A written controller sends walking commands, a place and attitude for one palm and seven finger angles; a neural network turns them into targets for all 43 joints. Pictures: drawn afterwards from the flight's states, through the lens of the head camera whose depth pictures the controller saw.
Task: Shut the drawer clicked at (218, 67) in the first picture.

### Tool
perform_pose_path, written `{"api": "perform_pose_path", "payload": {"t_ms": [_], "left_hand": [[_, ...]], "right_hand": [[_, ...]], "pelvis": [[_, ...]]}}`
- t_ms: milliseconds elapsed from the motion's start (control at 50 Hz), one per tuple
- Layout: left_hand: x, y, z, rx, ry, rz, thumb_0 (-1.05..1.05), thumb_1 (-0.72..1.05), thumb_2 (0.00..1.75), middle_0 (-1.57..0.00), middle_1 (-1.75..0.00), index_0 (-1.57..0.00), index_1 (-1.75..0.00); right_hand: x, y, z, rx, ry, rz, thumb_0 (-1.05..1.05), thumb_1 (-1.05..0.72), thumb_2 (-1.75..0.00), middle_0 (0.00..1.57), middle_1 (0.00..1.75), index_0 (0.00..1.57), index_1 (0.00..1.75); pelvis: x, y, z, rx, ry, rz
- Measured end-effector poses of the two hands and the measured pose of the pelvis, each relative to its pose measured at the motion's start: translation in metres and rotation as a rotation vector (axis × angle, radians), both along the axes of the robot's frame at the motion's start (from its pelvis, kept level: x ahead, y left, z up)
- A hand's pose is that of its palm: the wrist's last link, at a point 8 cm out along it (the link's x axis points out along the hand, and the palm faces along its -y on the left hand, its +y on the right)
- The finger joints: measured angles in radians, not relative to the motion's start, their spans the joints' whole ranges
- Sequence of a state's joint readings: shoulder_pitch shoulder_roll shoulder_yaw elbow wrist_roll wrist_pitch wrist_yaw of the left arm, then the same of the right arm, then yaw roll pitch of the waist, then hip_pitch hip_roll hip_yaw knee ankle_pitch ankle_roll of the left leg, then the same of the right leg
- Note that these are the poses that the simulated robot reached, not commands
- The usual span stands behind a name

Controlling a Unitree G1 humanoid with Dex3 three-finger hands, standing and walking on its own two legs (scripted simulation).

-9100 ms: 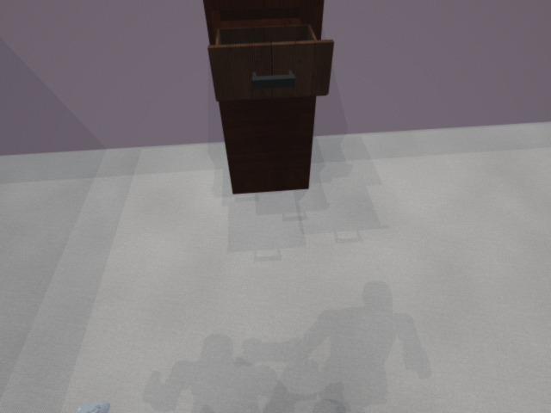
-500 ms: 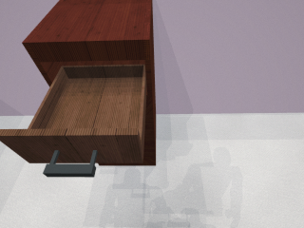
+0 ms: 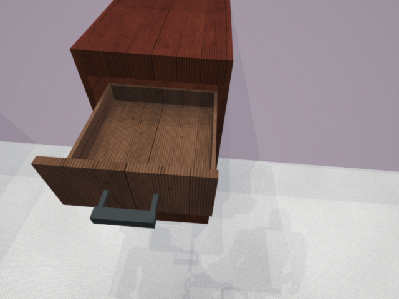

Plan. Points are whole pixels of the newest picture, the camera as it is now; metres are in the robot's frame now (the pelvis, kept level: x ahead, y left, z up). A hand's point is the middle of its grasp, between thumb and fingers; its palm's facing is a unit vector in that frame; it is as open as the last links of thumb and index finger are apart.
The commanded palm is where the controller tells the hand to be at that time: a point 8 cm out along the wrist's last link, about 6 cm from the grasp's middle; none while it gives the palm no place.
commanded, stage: come to a stop and stand still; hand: left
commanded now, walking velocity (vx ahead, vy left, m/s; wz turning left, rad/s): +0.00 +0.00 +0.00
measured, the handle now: (127, 207) +0.28 +0.18 +0.02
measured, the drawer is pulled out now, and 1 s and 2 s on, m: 0.30 0.30 0.30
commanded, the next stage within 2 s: look again from close up in 1.12 s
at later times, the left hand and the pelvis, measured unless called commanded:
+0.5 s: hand out of the picture +0.02 +0.16 -0.18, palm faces -0.01 -0.98 -0.19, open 7.4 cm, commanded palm none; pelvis +0.02 -0.01 +0.00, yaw -2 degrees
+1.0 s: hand out of the picture +0.00 +0.13 -0.18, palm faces +0.01 -0.99 -0.17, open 7.4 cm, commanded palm none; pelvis +0.01 -0.03 +0.00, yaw -2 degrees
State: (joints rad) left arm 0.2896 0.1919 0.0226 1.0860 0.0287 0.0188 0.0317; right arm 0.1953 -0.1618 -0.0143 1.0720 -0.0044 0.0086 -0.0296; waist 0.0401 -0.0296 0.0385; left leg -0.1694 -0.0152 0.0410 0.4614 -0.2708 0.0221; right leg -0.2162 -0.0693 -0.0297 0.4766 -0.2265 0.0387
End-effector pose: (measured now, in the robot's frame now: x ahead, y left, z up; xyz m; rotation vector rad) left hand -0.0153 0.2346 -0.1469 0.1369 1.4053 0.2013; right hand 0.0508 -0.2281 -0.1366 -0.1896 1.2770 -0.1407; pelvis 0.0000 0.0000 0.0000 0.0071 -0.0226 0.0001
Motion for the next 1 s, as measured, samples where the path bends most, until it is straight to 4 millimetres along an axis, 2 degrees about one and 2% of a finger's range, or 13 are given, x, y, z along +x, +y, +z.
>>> {"api": "perform_pose_path", "payload": {"t_ms": [240,380,540,800,1000], "left_hand": [[0.030,-0.007,0.002,-0.019,0.002,-0.055,0.01,0.91,0.90,-0.20,-0.30,-0.19,-0.30],[0.038,-0.015,0.002,-0.020,0.007,-0.063,0.01,0.91,0.90,-0.20,-0.30,-0.19,-0.30],[0.034,-0.027,0.003,-0.022,0.021,-0.063,0.01,0.91,0.90,-0.20,-0.30,-0.19,-0.30],[0.020,-0.049,0.002,-0.043,0.033,-0.050,0.01,0.91,0.90,-0.20,-0.30,-0.19,-0.30],[0.012,-0.058,0.002,-0.047,0.028,-0.043,0.01,0.91,0.90,-0.20,-0.30,-0.19,-0.30]], "right_hand": [[-0.047,0.014,-0.006,0.035,0.130,-0.071,0.00,-0.92,-0.90,0.20,0.30,0.20,0.30],[-0.064,0.022,-0.010,0.066,0.177,-0.109,0.00,-0.91,-0.90,0.20,0.30,0.20,0.30],[-0.066,0.021,-0.013,0.082,0.180,-0.129,0.00,-0.90,-0.90,0.20,0.30,0.20,0.30],[-0.055,0.000,-0.013,0.065,0.144,-0.119,0.00,-0.91,-0.90,0.20,0.30,0.20,0.30],[-0.057,-0.011,-0.011,0.060,0.139,-0.108,0.00,-0.91,-0.90,0.20,0.30,0.20,0.30]], "pelvis": [[0.014,0.005,0.003,-0.002,0.009,-0.021],[0.020,0.000,0.002,-0.001,0.007,-0.030],[0.022,-0.008,0.002,-0.001,0.008,-0.039],[0.019,-0.022,0.002,-0.001,0.007,-0.040],[0.014,-0.030,0.002,-0.002,0.005,-0.035]]}}
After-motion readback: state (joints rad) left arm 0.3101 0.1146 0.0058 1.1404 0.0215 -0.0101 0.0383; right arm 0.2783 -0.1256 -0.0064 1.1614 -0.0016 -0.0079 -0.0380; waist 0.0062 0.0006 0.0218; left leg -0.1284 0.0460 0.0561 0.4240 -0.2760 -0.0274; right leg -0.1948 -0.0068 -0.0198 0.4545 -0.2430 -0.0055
